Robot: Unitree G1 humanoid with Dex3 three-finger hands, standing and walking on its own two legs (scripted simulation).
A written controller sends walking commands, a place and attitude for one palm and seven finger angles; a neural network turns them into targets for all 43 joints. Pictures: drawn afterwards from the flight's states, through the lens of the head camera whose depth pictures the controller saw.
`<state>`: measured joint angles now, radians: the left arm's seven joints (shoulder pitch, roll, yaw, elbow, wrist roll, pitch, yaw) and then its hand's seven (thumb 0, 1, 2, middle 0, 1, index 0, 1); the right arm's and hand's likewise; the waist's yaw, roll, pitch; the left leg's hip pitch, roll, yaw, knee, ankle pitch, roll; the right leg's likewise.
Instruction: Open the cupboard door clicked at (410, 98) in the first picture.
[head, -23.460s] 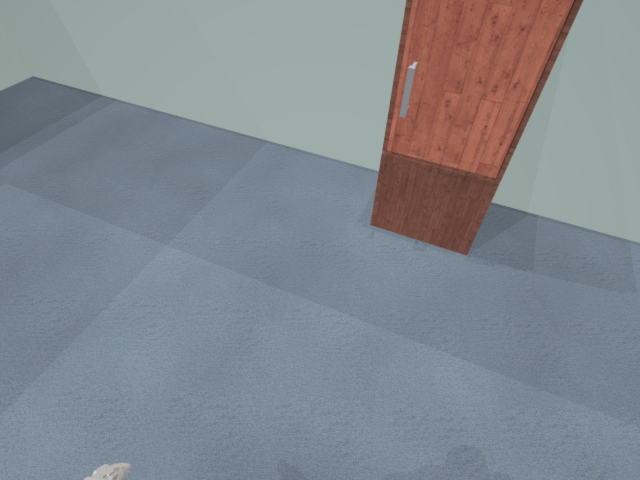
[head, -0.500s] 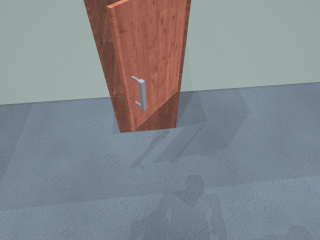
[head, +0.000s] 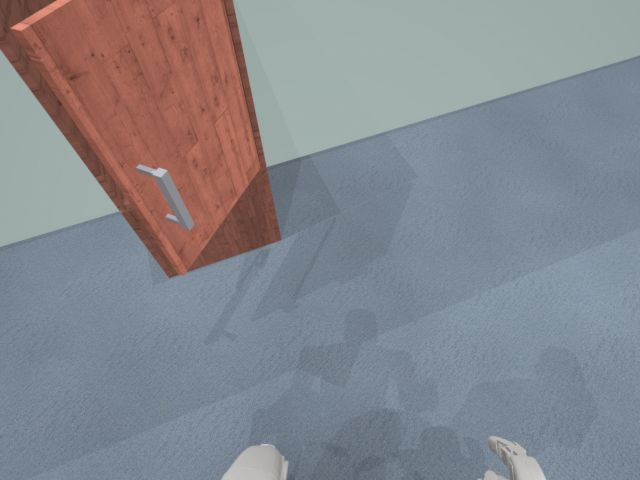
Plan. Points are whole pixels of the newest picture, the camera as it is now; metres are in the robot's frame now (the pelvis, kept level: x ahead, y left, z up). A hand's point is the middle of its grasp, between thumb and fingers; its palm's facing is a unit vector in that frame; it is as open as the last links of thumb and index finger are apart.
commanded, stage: walk to a spot facing it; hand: left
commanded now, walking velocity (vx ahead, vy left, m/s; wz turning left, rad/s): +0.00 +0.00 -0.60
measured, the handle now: (166, 198) +0.57 +0.36 -0.10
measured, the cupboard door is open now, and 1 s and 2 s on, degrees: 45 45 45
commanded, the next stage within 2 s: none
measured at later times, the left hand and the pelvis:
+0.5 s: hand (203, 427) +0.19 +0.21 -0.17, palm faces -0.31 -0.92 -0.25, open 7.4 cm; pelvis +0.02 +0.02 -0.01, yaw -19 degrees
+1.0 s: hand (261, 386) +0.26 +0.13 -0.19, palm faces -0.55 -0.82 -0.18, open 7.4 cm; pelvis +0.11 -0.01 -0.02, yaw -37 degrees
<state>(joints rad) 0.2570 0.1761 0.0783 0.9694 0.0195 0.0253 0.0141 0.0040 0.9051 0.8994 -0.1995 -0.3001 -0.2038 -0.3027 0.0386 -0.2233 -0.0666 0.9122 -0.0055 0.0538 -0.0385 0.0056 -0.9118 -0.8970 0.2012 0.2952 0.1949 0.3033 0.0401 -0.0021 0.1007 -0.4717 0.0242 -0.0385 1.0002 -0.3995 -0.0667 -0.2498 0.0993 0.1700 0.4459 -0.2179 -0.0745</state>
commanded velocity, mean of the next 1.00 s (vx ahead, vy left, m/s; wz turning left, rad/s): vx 0.16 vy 0.00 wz -0.59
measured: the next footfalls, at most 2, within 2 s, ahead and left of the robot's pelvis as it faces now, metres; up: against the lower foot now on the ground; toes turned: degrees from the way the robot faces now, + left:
left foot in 0.20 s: +0.05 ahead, +0.16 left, +0.00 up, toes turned -10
right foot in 0.54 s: +0.02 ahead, -0.11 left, +0.00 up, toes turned -24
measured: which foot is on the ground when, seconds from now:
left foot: up 0.00-0.18, down 0.20-0.56, up 0.58-0.92, down 0.94-1.00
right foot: down 0.00-0.18, up 0.20-0.52, down 0.54-0.92, up 0.94-1.00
